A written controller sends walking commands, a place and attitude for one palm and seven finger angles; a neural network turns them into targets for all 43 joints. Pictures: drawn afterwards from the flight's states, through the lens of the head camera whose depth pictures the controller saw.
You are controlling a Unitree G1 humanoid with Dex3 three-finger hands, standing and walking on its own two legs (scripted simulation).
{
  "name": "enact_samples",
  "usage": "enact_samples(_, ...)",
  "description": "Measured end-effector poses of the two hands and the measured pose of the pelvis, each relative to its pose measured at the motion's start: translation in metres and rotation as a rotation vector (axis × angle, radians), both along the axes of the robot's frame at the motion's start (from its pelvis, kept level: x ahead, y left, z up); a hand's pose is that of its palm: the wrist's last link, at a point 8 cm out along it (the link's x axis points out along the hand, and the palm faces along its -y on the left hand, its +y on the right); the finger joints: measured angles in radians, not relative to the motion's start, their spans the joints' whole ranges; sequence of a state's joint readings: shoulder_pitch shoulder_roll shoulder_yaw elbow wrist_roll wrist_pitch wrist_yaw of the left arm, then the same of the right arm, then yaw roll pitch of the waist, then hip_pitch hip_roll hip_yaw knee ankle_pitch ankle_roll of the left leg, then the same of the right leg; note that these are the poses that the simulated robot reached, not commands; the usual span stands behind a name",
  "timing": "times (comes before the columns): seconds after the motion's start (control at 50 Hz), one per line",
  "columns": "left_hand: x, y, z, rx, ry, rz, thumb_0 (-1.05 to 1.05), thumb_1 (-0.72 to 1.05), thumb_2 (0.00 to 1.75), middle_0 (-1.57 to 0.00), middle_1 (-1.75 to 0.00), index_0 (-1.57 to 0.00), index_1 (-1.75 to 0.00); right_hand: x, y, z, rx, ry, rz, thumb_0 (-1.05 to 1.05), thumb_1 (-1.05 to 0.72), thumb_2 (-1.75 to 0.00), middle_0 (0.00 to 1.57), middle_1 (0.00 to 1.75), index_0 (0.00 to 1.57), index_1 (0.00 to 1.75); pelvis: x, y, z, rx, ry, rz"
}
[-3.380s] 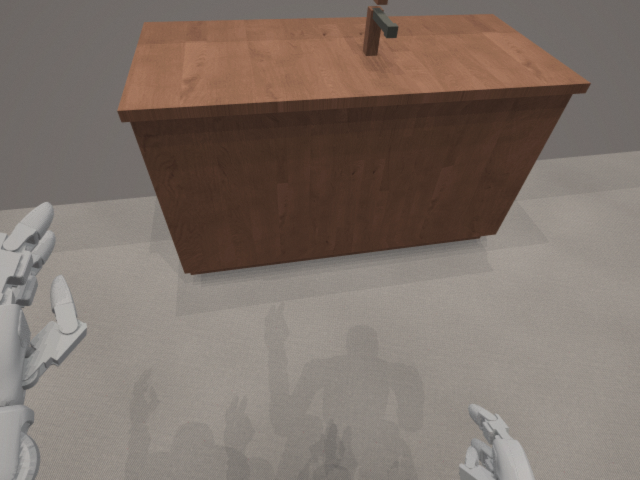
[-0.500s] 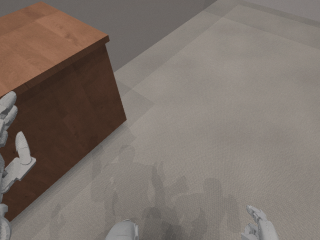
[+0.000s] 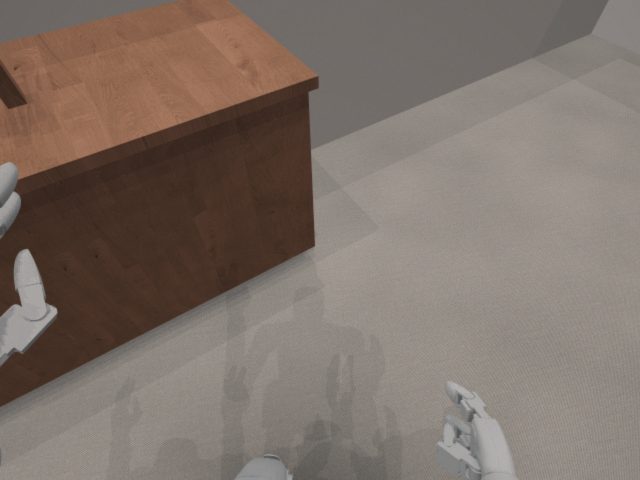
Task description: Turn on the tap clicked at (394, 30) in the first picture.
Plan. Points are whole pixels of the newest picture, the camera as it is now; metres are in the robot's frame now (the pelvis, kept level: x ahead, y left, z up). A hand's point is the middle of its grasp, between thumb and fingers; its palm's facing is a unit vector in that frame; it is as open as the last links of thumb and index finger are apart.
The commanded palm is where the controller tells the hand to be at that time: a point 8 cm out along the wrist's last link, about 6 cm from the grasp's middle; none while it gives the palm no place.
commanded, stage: turn to face it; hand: left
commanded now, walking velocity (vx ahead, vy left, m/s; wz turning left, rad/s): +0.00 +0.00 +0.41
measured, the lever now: out of the picture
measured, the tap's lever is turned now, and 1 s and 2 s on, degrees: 0 0 0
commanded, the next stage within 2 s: take the last steps up to it in 0.26 s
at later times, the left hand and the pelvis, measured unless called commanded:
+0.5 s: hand out of the picture +0.11 +0.26 +0.20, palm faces +0.57 -0.73 -0.38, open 7.4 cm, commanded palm +0.05 +0.29 +0.19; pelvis -0.04 -0.02 +0.02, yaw +13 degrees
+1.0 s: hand out of the picture +0.08 +0.29 +0.19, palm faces +0.65 -0.65 -0.40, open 7.4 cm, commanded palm +0.02 +0.31 +0.19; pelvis -0.05 +0.00 +0.01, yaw +18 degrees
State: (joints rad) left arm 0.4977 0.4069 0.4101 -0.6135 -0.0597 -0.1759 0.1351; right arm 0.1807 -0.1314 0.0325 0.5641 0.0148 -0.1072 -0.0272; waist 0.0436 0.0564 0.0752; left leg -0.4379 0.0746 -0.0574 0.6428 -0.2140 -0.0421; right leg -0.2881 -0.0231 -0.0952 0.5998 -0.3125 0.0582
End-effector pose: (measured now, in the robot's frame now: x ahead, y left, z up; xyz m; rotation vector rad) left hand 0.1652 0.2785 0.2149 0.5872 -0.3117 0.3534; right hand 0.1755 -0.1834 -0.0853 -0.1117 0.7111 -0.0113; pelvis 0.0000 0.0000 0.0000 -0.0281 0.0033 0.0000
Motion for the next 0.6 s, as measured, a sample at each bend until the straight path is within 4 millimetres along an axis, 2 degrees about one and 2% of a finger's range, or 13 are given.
enact_samples(0.04, -0.008, -0.002, -0.006, -0.042, 0.007, 0.061, 0.02, 0.89, 0.89, -0.21, -0.3, -0.22, -0.3, 0.003, -0.009, -0.006, -0.012, 0.024, 0.033, 0.01, -0.9, -0.9, 0.2, 0.3, 0.2, 0.3, -0.003, -0.008, 0.0, 0.01, -0.013, 0.03)
enact_samples(0.1, -0.017, -0.005, -0.014, -0.118, 0.028, 0.126, 0.02, 0.89, 0.89, -0.21, -0.3, -0.22, -0.3, 0.003, -0.026, -0.003, -0.063, 0.059, 0.057, 0.01, -0.9, -0.9, 0.2, 0.3, 0.2, 0.3, -0.004, -0.014, 0.008, 0.043, -0.02, 0.067)
enact_samples(0.2, -0.029, -0.008, -0.019, -0.143, 0.048, 0.144, 0.02, 0.89, 0.89, -0.21, -0.3, -0.21, -0.3, 0.006, -0.051, 0.017, -0.158, 0.049, 0.044, 0.02, -0.9, -0.9, 0.2, 0.3, 0.2, 0.3, -0.008, -0.021, 0.017, 0.071, -0.004, 0.129)
enact_samples(0.28, -0.046, -0.001, -0.014, -0.116, 0.006, 0.134, 0.02, 0.89, 0.89, -0.21, -0.3, -0.22, -0.3, 0.01, -0.058, 0.032, -0.225, 0.009, 0.045, 0.02, -0.9, -0.9, 0.2, 0.3, 0.2, 0.3, -0.016, -0.017, 0.014, 0.055, 0.017, 0.161)
enact_samples(0.34, -0.06, 0.009, -0.013, -0.096, -0.058, 0.126, 0.02, 0.89, 0.89, -0.21, -0.3, -0.22, -0.3, 0.01, -0.055, 0.035, -0.25, -0.026, 0.04, 0.01, -0.9, -0.9, 0.2, 0.3, 0.2, 0.3, -0.024, -0.011, 0.004, 0.041, 0.013, 0.176)
enact_samples(0.42, -0.078, 0.019, -0.013, -0.088, -0.063, 0.153, 0.02, 0.89, 0.89, -0.21, -0.3, -0.21, -0.3, -0.002, -0.035, 0.039, -0.195, -0.03, 0.081, 0.01, -0.9, -0.9, 0.19, 0.3, 0.2, 0.3, -0.035, -0.013, 0.01, 0.024, -0.001, 0.201)
enact_samples(0.52, -0.104, 0.01, -0.004, -0.092, -0.059, 0.18, 0.02, 0.89, 0.89, -0.2, -0.3, -0.21, -0.3, -0.022, -0.012, 0.03, -0.101, -0.005, 0.154, 0.01, -0.9, -0.9, 0.2, 0.3, 0.2, 0.3, -0.045, -0.019, 0.016, -0.001, -0.002, 0.227)
enact_samples(0.6, -0.12, 0.0, -0.002, -0.069, -0.032, 0.228, 0.02, 0.89, 0.89, -0.2, -0.3, -0.21, -0.3, -0.033, -0.006, 0.014, -0.054, 0.029, 0.192, 0.01, -0.9, -0.9, 0.2, 0.3, 0.2, 0.3, -0.05, -0.029, 0.014, 0.005, -0.002, 0.241)
